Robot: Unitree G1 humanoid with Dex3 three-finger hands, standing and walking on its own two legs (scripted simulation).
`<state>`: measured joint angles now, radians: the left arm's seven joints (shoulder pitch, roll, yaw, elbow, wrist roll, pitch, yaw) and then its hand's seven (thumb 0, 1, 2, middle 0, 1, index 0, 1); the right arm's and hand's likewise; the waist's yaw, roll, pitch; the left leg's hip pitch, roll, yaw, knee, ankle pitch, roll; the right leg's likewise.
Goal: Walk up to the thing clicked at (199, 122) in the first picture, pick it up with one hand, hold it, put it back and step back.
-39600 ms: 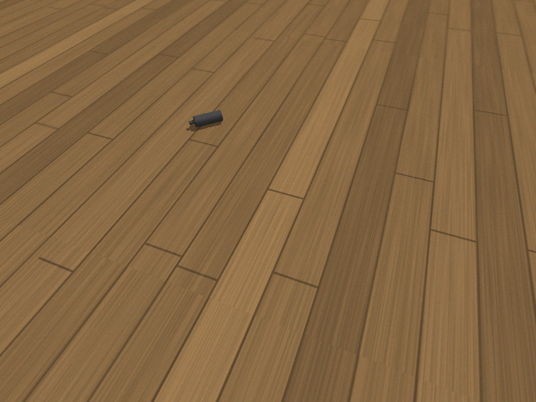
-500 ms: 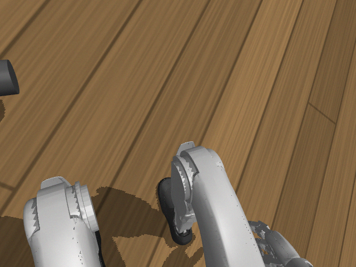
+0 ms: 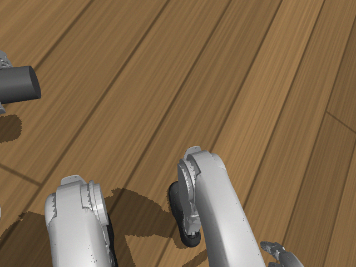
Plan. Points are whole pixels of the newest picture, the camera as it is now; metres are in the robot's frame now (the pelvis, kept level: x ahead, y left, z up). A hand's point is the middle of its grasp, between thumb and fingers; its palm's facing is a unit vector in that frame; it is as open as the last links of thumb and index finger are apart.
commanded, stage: lift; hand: left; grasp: from above
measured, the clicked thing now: out of the picture +0.51 +0.33 -0.18
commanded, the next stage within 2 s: hold in 1.44 s
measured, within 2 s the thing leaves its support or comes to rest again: neither
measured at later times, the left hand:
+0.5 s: hand out of the picture +0.40 +0.30 +0.02, palm faces -0.46 -0.12 -0.88, open 9.8 cm
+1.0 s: hand out of the picture +0.33 +0.26 +0.20, palm faces -0.49 -0.12 -0.86, open 9.9 cm
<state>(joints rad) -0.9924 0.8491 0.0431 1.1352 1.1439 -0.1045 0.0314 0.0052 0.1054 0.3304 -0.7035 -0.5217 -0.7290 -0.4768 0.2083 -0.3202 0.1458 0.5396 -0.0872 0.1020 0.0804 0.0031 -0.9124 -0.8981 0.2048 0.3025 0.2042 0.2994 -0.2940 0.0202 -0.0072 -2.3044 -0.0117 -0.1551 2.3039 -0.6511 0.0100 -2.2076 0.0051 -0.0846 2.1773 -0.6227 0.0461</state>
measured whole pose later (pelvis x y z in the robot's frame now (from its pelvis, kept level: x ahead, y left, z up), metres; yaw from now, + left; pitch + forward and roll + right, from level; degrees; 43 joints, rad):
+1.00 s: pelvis +0.04 -0.01 +0.29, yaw +8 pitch +19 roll -2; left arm -0.33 0.46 -0.13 0.80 1.01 -0.08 0.09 0.00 0.02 0.58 -0.59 -0.74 -0.61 -0.71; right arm 0.24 -0.25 -0.03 0.71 0.03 0.02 -0.06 0.01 -0.90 -0.89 0.20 0.30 0.20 0.30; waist -0.09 0.05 -0.15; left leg -1.11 0.03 -0.04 1.29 -0.51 -0.01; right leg -1.09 0.00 -0.01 1.24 -0.48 0.02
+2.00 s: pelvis +0.09 +0.00 +0.39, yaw +7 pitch +6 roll +0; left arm -0.26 0.39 -0.21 0.75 1.01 -0.01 0.04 0.00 0.01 0.61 -0.58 -0.75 -0.60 -0.72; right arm 0.23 -0.26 -0.06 0.71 0.04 0.05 -0.04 0.01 -0.90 -0.89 0.20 0.30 0.20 0.30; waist -0.03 0.04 -0.05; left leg -0.44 0.02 0.01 0.67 -0.34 0.00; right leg -0.44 -0.01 0.02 0.65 -0.32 0.03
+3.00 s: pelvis +0.07 -0.01 +0.41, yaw +7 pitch +1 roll +0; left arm -0.24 0.40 -0.22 0.67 0.99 -0.03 -0.03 0.00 0.01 0.58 -0.61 -0.73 -0.63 -0.69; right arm 0.17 -0.26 -0.03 0.69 0.05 0.07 -0.06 0.01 -0.91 -0.89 0.20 0.30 0.20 0.30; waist -0.01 0.05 0.00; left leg -0.30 0.02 0.01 0.53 -0.25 -0.01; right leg -0.31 -0.01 0.02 0.53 -0.24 0.02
